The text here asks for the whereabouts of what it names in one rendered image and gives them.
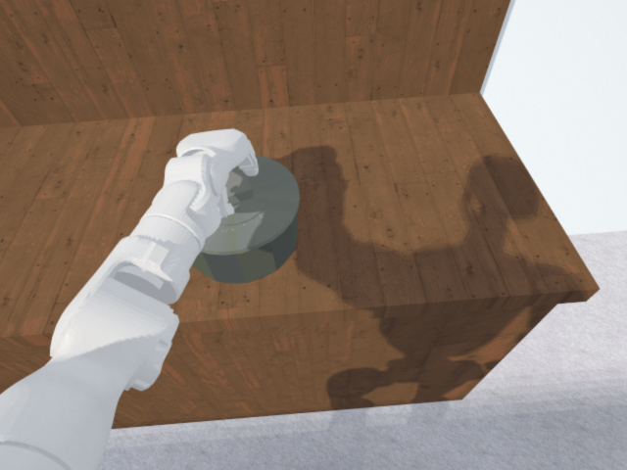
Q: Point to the robot left hand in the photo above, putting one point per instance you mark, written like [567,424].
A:
[236,149]

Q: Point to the table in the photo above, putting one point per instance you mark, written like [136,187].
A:
[425,250]

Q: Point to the left robot upper arm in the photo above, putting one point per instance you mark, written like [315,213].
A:
[60,417]

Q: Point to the lid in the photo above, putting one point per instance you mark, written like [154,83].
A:
[259,220]

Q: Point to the pot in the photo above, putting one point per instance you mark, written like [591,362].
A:
[252,265]

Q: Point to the left robot forearm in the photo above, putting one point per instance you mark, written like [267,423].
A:
[156,257]

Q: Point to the knob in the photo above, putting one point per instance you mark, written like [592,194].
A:
[239,188]

